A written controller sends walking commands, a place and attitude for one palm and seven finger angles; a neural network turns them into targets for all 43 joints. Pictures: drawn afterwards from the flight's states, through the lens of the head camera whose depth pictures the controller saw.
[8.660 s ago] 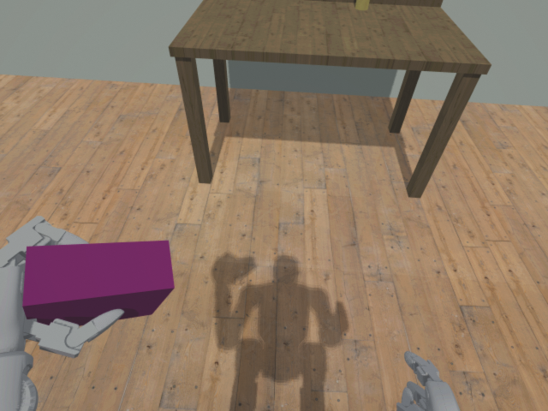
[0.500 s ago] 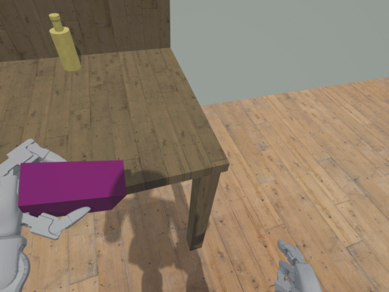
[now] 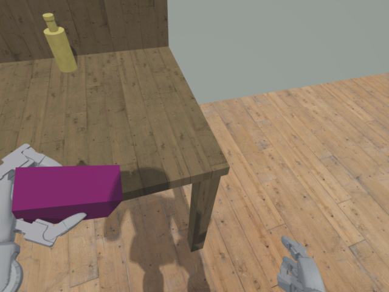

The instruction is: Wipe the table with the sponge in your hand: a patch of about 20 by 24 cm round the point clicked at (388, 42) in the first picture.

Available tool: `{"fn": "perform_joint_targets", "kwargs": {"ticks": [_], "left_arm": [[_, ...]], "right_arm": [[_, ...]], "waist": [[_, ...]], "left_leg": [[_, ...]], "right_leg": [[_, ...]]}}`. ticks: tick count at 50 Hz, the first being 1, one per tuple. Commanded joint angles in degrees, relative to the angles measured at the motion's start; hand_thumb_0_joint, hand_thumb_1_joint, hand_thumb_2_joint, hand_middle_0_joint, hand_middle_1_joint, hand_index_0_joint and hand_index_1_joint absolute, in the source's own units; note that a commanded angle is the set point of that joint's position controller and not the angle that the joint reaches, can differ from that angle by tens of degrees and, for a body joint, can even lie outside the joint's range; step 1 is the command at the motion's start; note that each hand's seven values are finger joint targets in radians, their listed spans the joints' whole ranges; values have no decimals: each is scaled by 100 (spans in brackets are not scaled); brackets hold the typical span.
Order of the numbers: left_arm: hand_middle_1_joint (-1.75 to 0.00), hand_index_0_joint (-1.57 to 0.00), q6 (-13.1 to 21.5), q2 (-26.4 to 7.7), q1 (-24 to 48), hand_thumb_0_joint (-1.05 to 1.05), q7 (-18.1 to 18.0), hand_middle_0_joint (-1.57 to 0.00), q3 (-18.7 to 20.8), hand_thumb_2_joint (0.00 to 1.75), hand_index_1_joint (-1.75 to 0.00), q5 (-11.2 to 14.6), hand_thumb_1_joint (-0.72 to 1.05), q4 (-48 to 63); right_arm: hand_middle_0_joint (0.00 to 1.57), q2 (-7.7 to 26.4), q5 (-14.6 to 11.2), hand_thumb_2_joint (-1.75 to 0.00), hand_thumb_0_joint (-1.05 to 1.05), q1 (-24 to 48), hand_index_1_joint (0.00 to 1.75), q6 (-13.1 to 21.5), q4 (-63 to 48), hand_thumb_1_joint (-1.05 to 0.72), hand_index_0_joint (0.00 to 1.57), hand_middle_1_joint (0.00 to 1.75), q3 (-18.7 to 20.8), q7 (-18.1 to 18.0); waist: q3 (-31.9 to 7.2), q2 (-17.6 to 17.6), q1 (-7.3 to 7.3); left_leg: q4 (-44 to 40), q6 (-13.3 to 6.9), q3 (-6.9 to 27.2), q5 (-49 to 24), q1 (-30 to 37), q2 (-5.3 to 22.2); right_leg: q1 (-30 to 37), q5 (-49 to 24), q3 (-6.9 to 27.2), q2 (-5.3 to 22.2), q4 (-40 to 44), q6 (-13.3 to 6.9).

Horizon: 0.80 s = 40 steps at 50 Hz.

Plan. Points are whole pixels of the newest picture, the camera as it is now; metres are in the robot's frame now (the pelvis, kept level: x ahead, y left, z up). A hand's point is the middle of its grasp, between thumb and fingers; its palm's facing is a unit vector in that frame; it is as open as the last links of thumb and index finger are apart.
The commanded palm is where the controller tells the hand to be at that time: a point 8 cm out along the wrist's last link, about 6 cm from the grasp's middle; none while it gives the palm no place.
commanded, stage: look again from close up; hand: left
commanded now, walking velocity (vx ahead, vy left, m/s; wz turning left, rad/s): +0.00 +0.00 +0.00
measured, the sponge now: (85, 195) +0.23 +0.21 +0.13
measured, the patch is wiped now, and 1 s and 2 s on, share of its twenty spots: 0.00 0.00 0.00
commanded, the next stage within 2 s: shuffle to correct the standing spot in 0.24 s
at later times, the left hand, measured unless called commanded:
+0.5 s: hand (50, 203) +0.21 +0.24 +0.15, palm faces +0.38 -0.85 -0.36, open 9.9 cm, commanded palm +0.16 +0.28 +0.17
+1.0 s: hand (52, 174) +0.25 +0.26 +0.15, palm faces +0.36 -0.84 -0.41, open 9.9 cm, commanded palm +0.20 +0.30 +0.17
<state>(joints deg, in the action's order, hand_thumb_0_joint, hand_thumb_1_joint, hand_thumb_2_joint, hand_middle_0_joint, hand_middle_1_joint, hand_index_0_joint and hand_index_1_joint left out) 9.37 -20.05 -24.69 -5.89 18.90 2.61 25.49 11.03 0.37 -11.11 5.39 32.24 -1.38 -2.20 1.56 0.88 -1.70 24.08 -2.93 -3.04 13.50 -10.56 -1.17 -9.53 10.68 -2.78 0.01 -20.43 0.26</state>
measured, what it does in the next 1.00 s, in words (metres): stands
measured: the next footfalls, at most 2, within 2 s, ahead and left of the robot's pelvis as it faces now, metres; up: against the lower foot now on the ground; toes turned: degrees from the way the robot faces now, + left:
right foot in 1.22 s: +0.11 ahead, -0.04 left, +0.00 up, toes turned +0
left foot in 1.48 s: +0.13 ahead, +0.21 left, +0.00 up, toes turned +1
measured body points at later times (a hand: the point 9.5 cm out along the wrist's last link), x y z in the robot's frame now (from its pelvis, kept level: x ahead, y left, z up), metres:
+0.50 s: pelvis -0.01 +0.00 +0.00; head +0.00 +0.01 +0.45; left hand +0.18 +0.29 +0.17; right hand +0.17 -0.23 -0.07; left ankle -0.01 +0.08 -0.74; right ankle +0.00 -0.12 -0.74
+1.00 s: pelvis +0.04 +0.02 -0.03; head +0.06 +0.03 +0.42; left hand +0.23 +0.30 +0.17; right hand +0.21 -0.22 -0.10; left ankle -0.01 +0.08 -0.74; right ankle +0.00 -0.12 -0.74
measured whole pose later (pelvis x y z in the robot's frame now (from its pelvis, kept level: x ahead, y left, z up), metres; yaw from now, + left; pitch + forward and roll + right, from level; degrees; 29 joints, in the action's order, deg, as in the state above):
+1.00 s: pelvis +0.04 +0.02 -0.03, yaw +0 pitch +0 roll -1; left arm 12.9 -22.8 -27.4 -6.3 21.7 3.2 30.1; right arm 12.1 -0.9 -12.0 4.0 33.1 0.9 -0.6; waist 1.8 0.9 0.1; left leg 39.8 -3.9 -4.0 24.8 -14.3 -3.1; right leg -14.6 23.8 -1.8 2.6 -38.9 1.4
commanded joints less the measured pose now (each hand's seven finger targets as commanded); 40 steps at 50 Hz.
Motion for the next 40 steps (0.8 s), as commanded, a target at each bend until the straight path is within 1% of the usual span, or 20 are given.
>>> {"fn": "perform_joint_targets", "kwargs": {"ticks": [1,2,4,6,7,8,9,14,17,18,21,22,23,27,29,31,34,36,39,40], "left_arm": [[-160,-120,426,-945,574,0,-149,-120,614,130,-160,53,10,1346],[-160,-120,421,-1016,550,0,-156,-120,675,130,-160,45,10,1364],[-160,-120,428,-944,588,0,-157,-120,594,130,-160,44,10,1411],[-160,-120,425,-969,482,0,-157,-120,639,130,-160,52,10,1318],[-160,-120,406,-1015,391,0,-160,-120,687,130,-160,54,10,1257],[-160,-120,394,-908,388,0,-156,-120,608,130,-160,62,10,1197],[-160,-120,395,-911,427,0,-156,-120,607,130,-160,63,10,1210],[-160,-120,391,-890,552,0,-164,-120,547,130,-160,39,10,1240],[-160,-120,386,-999,509,0,-169,-120,633,130,-160,38,10,1276],[-160,-120,393,-919,503,0,-161,-120,575,130,-160,33,10,1259],[-160,-120,398,-953,465,0,-172,-120,607,130,-160,23,10,1229],[-160,-120,393,-1022,418,0,-180,-120,657,130,-160,27,10,1248],[-160,-120,398,-930,457,0,-177,-120,579,130,-160,26,10,1249],[-160,-120,432,-1008,597,0,-185,-120,600,130,-160,10,10,1282],[-160,-120,456,-955,628,0,-188,-120,577,130,-160,1,10,1181],[-160,-120,500,-985,614,0,-187,-120,624,130,-160,5,10,1201],[-160,-120,569,-1041,490,0,-187,-120,699,130,-160,31,10,1324],[-160,-120,613,-1104,369,0,-192,-120,798,130,-160,42,10,1436],[-160,-120,666,-1148,219,0,-188,-120,860,130,-160,72,10,1548],[-160,-120,683,-1185,152,0,-188,-120,922,130,-160,77,10,1579]], "right_arm": [[20,754,-27,-90,0,503,30,302,-887,-90,20,30,296,-82],[20,761,-28,-90,0,564,30,316,-879,-90,20,30,300,-92],[20,750,-29,-90,0,513,30,306,-876,-90,20,30,292,-88],[20,752,-34,-90,0,505,30,294,-891,-90,20,30,300,-92],[20,767,-32,-90,0,559,30,303,-888,-90,20,30,297,-103],[20,735,-36,-90,0,513,30,286,-878,-90,20,30,291,-98],[20,750,-38,-90,0,498,30,279,-871,-90,20,30,300,-99],[20,778,-52,-90,0,485,30,267,-857,-90,20,30,320,-104],[20,785,-49,-90,0,526,30,275,-864,-90,20,30,323,-110],[20,772,-45,-90,0,504,30,274,-859,-90,20,30,329,-105],[20,804,-19,-90,0,469,30,259,-853,-90,20,30,379,-94],[20,842,2,-90,0,527,30,271,-842,-90,20,30,391,-95],[20,826,3,-90,0,491,30,263,-845,-90,20,30,390,-92],[20,882,14,-90,0,537,30,266,-833,-90,20,30,405,-85],[20,867,-5,-90,0,492,30,271,-834,-90,20,30,405,-77],[20,869,-27,-90,0,458,30,273,-835,-90,20,30,424,-63],[20,860,-51,-90,0,456,30,291,-846,-90,20,30,426,-34],[20,872,-73,-90,0,409,30,286,-857,-90,20,30,448,-13],[20,866,-97,-90,0,376,30,278,-857,-90,20,30,455,19],[20,859,-106,-90,0,352,30,269,-857,-90,20,30,471,29]], "waist": [[-817,-382,35],[-806,-462,36],[-816,-556,40],[-812,-438,23],[-773,-501,15],[-747,-349,23],[-743,-326,31],[-669,-406,49],[-703,-438,36],[-726,-411,41],[-767,-214,75],[-781,-264,90],[-702,-232,105],[-405,-474,138],[-302,-349,132],[-387,-257,131],[-487,-516,139],[-712,-467,136],[-833,-524,150],[-913,-454,150]], "left_leg": [[-536,381,450,-975,-104,304],[-549,388,429,-907,-74,310],[-594,395,477,-953,-116,311],[-619,383,488,-921,-157,310],[-620,383,482,-848,-177,307],[-610,364,478,-787,-184,326],[-617,363,479,-751,-206,306],[-705,353,494,-520,-238,285],[-686,346,489,-538,-216,277],[-648,321,445,-455,-218,291],[-455,226,361,58,-265,277],[-394,206,365,256,-253,283],[-355,180,381,386,-335,296],[-289,91,484,862,-494,344],[-266,27,580,898,-680,377],[-45,-5,570,523,-691,365],[71,-30,668,-27,-623,451],[256,-28,693,-660,-594,491],[512,29,668,-1647,-410,536],[654,51,622,-1957,-377,535]], "right_leg": [[601,-1120,284,101,156,-75],[538,-1057,275,99,160,-73],[611,-1053,253,80,122,-78],[659,-1034,243,74,146,-64],[608,-977,256,87,164,-68],[605,-957,267,109,195,-70],[608,-947,282,102,225,-66],[560,-719,284,68,285,-59],[573,-746,287,73,290,-57],[601,-718,300,108,270,-66],[516,-249,437,182,271,-140],[386,24,516,217,259,-179],[322,243,557,247,223,-218],[-76,783,704,265,48,-310],[-51,771,673,259,-134,-318],[63,451,699,329,-310,-357],[107,-155,541,333,-811,-357],[318,-703,431,330,-1122,-349],[254,-1159,341,358,-1424,-336],[319,-1351,327,377,-1466,-342]]}}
